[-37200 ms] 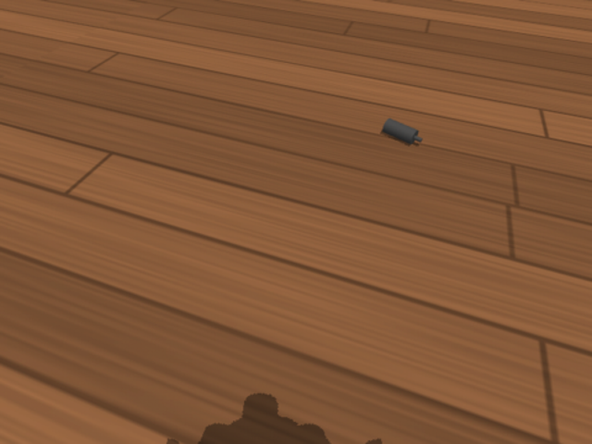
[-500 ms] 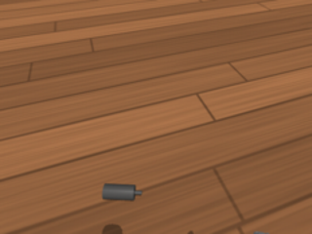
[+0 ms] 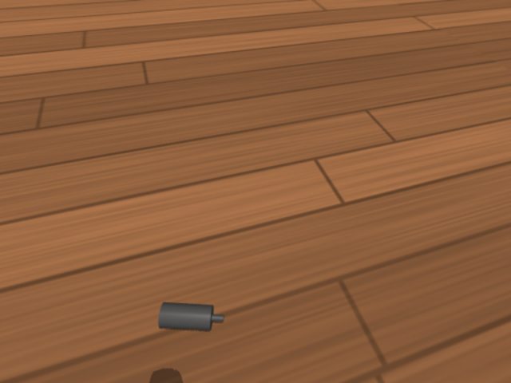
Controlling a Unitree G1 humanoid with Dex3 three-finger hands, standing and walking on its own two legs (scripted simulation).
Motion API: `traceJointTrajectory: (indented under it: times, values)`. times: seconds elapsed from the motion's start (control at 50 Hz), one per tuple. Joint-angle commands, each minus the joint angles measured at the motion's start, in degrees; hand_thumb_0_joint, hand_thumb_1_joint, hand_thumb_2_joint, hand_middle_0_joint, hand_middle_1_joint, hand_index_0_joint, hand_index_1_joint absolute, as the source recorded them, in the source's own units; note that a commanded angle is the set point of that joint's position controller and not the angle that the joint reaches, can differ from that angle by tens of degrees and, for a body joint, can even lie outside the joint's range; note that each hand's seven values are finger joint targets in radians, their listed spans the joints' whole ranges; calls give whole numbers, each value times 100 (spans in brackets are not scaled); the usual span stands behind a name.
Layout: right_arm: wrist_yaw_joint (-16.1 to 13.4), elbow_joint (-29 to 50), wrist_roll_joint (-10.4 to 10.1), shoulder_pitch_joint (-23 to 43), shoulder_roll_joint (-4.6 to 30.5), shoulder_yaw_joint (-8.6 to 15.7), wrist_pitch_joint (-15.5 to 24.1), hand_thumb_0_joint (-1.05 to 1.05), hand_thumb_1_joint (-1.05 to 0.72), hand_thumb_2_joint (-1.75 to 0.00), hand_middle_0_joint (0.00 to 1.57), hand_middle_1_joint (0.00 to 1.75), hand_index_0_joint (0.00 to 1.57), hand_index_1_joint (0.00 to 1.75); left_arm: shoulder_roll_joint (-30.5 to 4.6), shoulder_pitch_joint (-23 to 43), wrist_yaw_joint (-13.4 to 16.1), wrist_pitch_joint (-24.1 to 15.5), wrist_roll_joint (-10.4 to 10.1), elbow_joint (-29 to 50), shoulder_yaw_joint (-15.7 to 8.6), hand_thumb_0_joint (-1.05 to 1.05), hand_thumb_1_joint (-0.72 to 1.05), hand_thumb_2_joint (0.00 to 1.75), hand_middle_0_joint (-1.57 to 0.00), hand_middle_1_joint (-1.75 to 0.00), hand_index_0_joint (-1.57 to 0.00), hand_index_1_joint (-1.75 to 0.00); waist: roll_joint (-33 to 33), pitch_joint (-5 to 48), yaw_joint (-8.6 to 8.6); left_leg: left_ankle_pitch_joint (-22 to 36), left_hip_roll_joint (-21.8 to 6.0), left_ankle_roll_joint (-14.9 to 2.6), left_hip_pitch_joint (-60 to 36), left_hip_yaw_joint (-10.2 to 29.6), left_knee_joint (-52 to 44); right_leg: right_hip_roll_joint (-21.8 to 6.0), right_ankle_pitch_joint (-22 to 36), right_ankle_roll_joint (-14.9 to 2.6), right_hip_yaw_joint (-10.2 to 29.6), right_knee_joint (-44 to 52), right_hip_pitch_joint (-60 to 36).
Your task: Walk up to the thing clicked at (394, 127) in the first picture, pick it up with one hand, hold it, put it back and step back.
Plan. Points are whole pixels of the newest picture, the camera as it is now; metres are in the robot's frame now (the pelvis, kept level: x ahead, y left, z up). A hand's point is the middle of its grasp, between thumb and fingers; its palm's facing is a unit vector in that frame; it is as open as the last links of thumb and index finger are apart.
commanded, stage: walk up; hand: left
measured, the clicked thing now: (192, 316) +0.47 +0.20 -0.73
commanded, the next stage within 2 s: none
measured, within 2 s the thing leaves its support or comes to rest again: neither
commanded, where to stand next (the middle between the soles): +0.08 +0.00 m, yaw -2 degrees
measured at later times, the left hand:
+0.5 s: hand out of the picture +0.08 +0.27 -0.16, palm faces +0.01 -0.93 -0.37, open 7.4 cm
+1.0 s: hand out of the picture -0.02 +0.26 -0.14, palm faces +0.11 -0.91 -0.40, open 7.4 cm
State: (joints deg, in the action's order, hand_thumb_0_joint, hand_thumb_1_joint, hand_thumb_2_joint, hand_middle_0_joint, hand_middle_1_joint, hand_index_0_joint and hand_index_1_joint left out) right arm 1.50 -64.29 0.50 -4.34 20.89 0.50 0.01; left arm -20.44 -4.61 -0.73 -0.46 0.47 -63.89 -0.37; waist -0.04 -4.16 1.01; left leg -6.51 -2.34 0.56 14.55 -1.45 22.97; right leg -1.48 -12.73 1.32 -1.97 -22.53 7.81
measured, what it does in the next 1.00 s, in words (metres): lifts its left foot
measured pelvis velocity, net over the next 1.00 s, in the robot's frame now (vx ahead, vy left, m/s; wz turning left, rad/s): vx -0.02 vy -0.01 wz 0.11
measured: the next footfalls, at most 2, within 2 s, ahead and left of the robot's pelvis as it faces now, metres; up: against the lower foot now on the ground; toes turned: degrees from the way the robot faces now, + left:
left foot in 1.06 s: +0.03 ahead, +0.13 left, +0.00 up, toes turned +7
right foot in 1.40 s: +0.18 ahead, -0.12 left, +0.00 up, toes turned +3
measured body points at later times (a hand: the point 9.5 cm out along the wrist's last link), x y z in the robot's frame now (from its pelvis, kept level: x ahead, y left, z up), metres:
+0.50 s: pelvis -0.01 +0.00 +0.00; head +0.04 +0.00 +0.44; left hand +0.08 +0.32 -0.13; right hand +0.11 -0.30 -0.13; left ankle +0.07 +0.12 -0.74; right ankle +0.00 -0.14 -0.74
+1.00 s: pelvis -0.02 -0.01 -0.01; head +0.00 -0.02 +0.44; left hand -0.03 +0.31 -0.12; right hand +0.08 -0.32 -0.14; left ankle -0.04 +0.13 -0.72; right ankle -0.05 -0.12 -0.74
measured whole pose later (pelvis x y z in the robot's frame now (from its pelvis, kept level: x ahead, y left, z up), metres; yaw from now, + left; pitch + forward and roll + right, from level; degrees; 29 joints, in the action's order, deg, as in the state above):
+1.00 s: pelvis -0.02 -0.01 -0.01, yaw +6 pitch -1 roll +1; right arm 3.2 -57.4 2.6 -12.5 22.5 3.4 -1.8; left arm -21.1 -17.1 -1.5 -2.5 2.8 -53.0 -4.3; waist -1.0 -4.4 -2.7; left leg -27.0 -0.4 0.0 16.5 1.7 40.5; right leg -2.9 -19.3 -1.4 -6.1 -29.0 8.4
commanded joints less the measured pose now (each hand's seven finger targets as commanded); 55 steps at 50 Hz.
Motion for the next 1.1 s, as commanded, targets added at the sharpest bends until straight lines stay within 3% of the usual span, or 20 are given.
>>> traceJointTrajectory:
  times: [0.0, 0.22, 0.34, 0.36, 0.38, 0.42, 0.5, 0.58, 0.62, 0.66, 0.7, 0.76, 0.8, 0.88, 0.96, 1.0, 1.02, 1.04, 1.06, 1.08]
  values:
    - [-65, 319, -41, 275, 1224, 224, 139, 0, -90, -90, 20, 30, 20, 30, -1267, 243, 65, -128, -16, 301, -271, 0, 90, 90, -20, -30, -20, -30, -106, 666, -61, -449, -555, -185, -390, 755, -577, -595, 127, -323, 551, 542, 89]
    - [-86, 314, -53, 340, 1192, 228, 122, 0, -90, -90, 20, 30, 20, 30, -1232, 100, 81, -122, -21, 224, -270, 0, 90, 90, -20, -30, -20, -30, -73, 784, -86, 260, -573, -206, -638, 713, -453, -635, 497, -261, 452, 571, 16]
    - [-82, 324, -47, 327, 1160, 231, 97, 0, -90, -90, 20, 30, 20, 30, -1243, 97, 85, -108, -5, 220, -277, 0, 90, 90, -20, -30, -20, -30, -56, 646, -70, -28, -551, -177, -500, 753, -566, -637, 341, -262, 430, 584, 5]
    - [-74, 367, -37, 398, 1499, 373, -21, 0, -90, -90, 20, 30, 20, 30, -1540, 75, 149, -56, -70, 299, -407, 0, 90, 90, -20, -30, -20, -30, -242, 61, -113, 1350, -488, -180, -272, 745, -125, -681, 1369, -261, 451, 110, 470]
    - [-86, 423, -76, 305, 1405, 380, -62, 0, -90, -90, 20, 30, 20, 30, -1499, -56, 181, -38, -101, 384, -423, 0, 90, 90, -20, -30, -20, -30, -180, 343, -113, 1891, -537, -239, -430, 679, 66, -666, 1691, -278, 355, -49, 331]
    - [-93, 521, -94, 293, 1412, 441, -115, 0, -90, -90, 20, 30, 20, 30, -1457, -97, 205, -1, -98, 473, -427, 0, 90, 90, -20, -30, -20, -30, -193, 629, -84, 1989, -546, -353, -514, 664, 195, -604, 1631, -315, 285, -301, 292]
    - [-75, 875, -33, 356, 1543, 567, -242, 0, -90, -90, 20, 30, 20, 30, -1295, -249, 203, 118, -71, 695, -431, 0, 90, 90, -20, -30, -20, -30, -578, 1083, -71, 1084, -868, -795, -172, 1101, -96, -191, 219, -339, 126, -1321, 297]
    - [-62, 1399, 85, 822, 1641, 681, -365, 0, -90, -90, 20, 30, 20, 30, -1170, -1062, 199, 240, -43, 648, -517, 0, 90, 90, -20, -30, -20, -30, -1281, 1171, -329, 88, -1355, -1299, 782, 1540, -267, 126, -1598, -401, -29, -2474, 68]
    - [-76, 1548, 92, 1019, 1494, 664, -402, 0, -90, -90, 20, 30, 20, 30, -1229, -1413, 191, 193, 28, 598, -566, 0, 90, 90, -20, -30, -20, -30, -845, 1065, -569, -173, -969, -967, 931, 1208, 582, -186, -1195, -595, 320, -1491, 65]
    - [-132, 1591, 27, 917, 949, 519, -343, 0, -90, -90, 20, 30, 20, 30, -2021, -761, 193, 68, 248, 949, -755, 0, 90, 90, -20, -30, -20, -30, 1352, 270, -528, -2310, 872, -124, 1674, 608, 2880, -1866, -575, -1246, 2845, 763, 833]
    - [-178, 1351, 82, 116, 1143, 565, -313, 0, -90, -90, 20, 30, 20, 30, -2050, 2, 229, -17, 293, 1297, -760, 0, 90, 90, -20, -30, -20, -30, 938, 275, -169, -2502, 484, -135, 1244, 1088, 3665, -2278, -559, -1701, 2883, 702, 1516]
    - [-57, 1124, -23, -255, 1175, 603, -255, 0, -90, -90, 20, 30, 20, 30, -1473, 180, 237, -195, 271, 1346, -630, 0, 90, 90, -20, -30, -20, -30, 585, 373, 27, -1532, 496, -18, 1176, 1121, 3529, -1213, -293, -1009, 1532, 502, 669]
    - [-15, 1175, 43, -265, 1233, 532, -181, 0, -90, -90, 20, 30, 20, 30, -1467, -341, 208, -272, 295, 1304, -659, 0, 90, 90, -20, -30, -20, -30, 672, 650, -225, -1587, 391, 27, 1493, 868, 2978, -1215, -869, -1001, 1530, 480, -398]
    - [103, 1557, 174, 236, 1447, 572, 50, 0, -90, -90, 20, 30, 20, 30, -1873, -1321, 57, -293, 224, 1312, -900, 0, 90, 90, -20, -30, -20, -30, 1045, 82, -752, -2101, 181, -29, 2371, 535, 2094, -1674, -2221, -1388, 2115, 873, -1526]
    - [116, 1555, 174, 28, 1168, 546, 249, 0, -90, -90, 20, 30, 20, 30, -1807, -1401, -39, -250, 174, 1455, -849, 0, 90, 90, -20, -30, -20, -30, 983, -179, -585, -1985, 192, -133, 1179, 63, 1011, -1357, -37, -1280, 1209, 451, -727]
    - [66, 1323, 136, -923, 1028, 596, 344, 0, -90, -90, 20, 30, 20, 30, -1666, -987, -85, -190, 116, 1655, -760, 0, 90, 90, -20, -30, -20, -30, 753, 262, -26, -666, 419, -174, -399, -369, -63, -959, 803, -1006, 411, -466, -66]
    - [-15, 1115, 113, -1611, 1172, 710, 386, 0, -90, -90, 20, 30, 20, 30, -1438, -870, -99, -158, 88, 1769, -680, 0, 90, 90, -20, -30, -20, -30, 267, 634, 309, -236, 406, -236, -1646, -252, -496, -627, 905, -785, 18, -1494, 569]
    - [-105, 1063, 180, -2089, 1622, 865, 412, 0, -90, -90, 20, 30, 20, 30, -1027, -857, -103, -138, 54, 1914, -569, 0, 90, 90, -20, -30, -20, -30, -815, 846, 542, -722, -549, -488, -2562, 1232, -723, -173, -67, -506, -270, -2881, 1778]
    - [-188, 1234, 245, -1901, 2042, 898, 443, 0, -90, -90, 20, 30, 20, 30, -808, -904, -74, -81, 72, 1982, -480, 0, 90, 90, -20, -30, -20, -30, -1283, 587, 358, -937, -1679, -887, -2576, 3133, -831, 420, -1868, -304, 212, -3492, 3122]
    - [-206, 1383, 126, -1600, 2106, 902, 419, 0, -90, -90, 20, 30, 20, 30, -1345, -886, 4, 0, 87, 1826, -601, 0, 90, 90, -20, -30, -20, -30, -597, 399, 344, -1818, -2064, -1395, -1510, 3233, -862, -66, -1967, -369, 846, -3573, 2625]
